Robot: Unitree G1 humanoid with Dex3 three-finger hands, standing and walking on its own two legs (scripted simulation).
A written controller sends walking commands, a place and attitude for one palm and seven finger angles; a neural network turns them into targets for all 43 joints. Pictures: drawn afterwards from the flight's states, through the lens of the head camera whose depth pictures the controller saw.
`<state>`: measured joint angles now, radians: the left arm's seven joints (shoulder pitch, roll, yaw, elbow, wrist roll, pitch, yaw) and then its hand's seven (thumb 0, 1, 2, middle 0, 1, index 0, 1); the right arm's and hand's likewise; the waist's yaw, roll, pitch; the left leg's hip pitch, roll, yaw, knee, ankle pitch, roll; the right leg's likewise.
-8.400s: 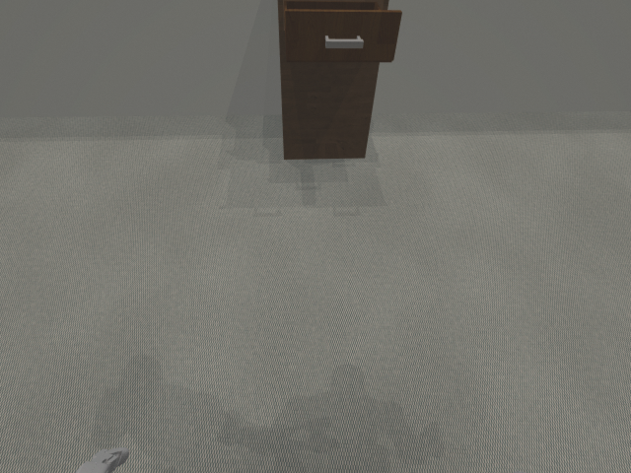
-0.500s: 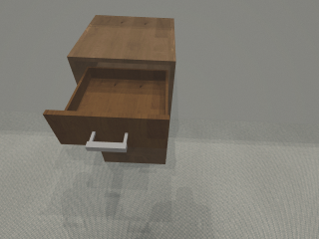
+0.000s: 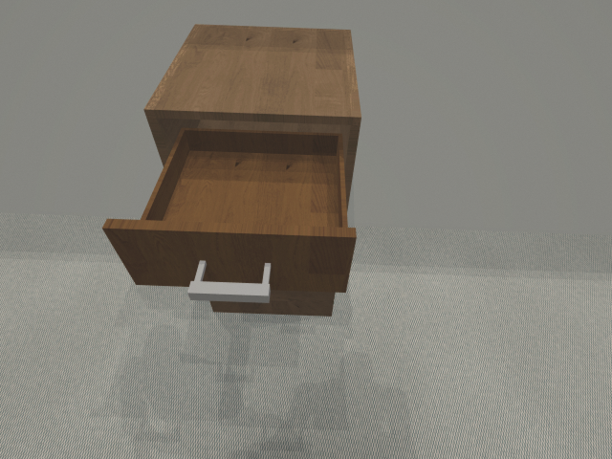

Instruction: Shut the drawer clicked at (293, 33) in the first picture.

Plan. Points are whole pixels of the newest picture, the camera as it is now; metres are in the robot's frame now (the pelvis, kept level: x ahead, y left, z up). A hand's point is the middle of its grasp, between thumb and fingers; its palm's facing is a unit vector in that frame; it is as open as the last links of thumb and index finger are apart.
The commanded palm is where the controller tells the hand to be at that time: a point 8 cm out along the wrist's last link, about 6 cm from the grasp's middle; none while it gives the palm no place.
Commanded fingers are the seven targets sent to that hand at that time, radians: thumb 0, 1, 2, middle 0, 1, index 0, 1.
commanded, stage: look again from close up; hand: left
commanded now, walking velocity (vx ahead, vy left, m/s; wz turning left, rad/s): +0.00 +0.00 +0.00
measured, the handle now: (232, 280) +0.39 +0.14 -0.04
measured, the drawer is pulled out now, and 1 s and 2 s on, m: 0.30 0.30 0.30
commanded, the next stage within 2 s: shuffle to correct the standing spot in 0.04 s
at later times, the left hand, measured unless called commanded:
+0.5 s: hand out of the picture +0.01 +0.14 -0.18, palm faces +0.01 -0.98 -0.19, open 7.4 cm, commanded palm none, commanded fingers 0.00 0.90 0.90 -0.20 -0.30 -0.20 -0.30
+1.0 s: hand out of the picture +0.12 +0.10 -0.18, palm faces +0.01 -0.98 -0.22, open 7.3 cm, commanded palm none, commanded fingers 0.00 0.90 0.90 -0.20 -0.30 -0.20 -0.30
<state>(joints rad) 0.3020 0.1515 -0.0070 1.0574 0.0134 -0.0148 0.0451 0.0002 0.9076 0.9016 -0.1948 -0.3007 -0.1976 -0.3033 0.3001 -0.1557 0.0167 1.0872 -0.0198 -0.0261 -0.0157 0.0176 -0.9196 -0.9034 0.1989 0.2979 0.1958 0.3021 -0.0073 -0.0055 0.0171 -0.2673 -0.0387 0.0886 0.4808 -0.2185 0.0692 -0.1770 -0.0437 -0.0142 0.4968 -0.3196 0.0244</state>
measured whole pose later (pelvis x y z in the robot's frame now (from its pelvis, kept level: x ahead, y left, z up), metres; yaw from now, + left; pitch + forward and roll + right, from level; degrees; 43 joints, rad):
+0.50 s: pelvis +0.04 -0.03 -0.01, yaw -1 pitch +1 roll +1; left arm 0.36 0.15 0.00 1.11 0.02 -0.02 0.02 0.00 0.91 0.90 -0.19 -0.30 -0.20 -0.30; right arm 0.29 -0.15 0.00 1.11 -0.02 -0.02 -0.02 0.00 -0.91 -0.90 0.20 0.30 0.20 0.30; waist 0.00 -0.01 0.00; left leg -0.25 0.00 0.08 0.55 -0.32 0.02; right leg -0.15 -0.01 -0.02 0.53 -0.41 -0.02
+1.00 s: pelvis +0.11 -0.08 -0.01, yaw -1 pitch -1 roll +2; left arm 0.28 0.15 0.00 1.07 0.02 -0.01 0.04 0.01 0.93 0.90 -0.20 -0.30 -0.20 -0.30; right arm 0.23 -0.16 -0.01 1.08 -0.01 0.00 -0.03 0.01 -0.94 -0.90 0.20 0.30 0.20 0.30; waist 0.01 -0.01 0.05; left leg -0.22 0.03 0.09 0.54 -0.30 -0.01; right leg -0.29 -0.05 -0.04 0.60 -0.30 -0.01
